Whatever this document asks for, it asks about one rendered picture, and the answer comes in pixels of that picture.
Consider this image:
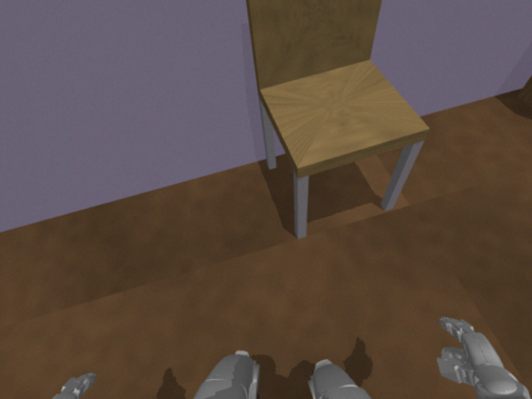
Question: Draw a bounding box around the chair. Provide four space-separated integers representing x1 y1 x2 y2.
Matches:
246 0 430 239

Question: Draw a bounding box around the right robot arm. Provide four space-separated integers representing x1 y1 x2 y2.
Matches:
473 365 530 399

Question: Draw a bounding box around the right robot hand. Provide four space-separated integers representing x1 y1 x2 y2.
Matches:
436 317 504 386

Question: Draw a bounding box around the left robot hand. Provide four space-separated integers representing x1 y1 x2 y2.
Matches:
52 373 96 399

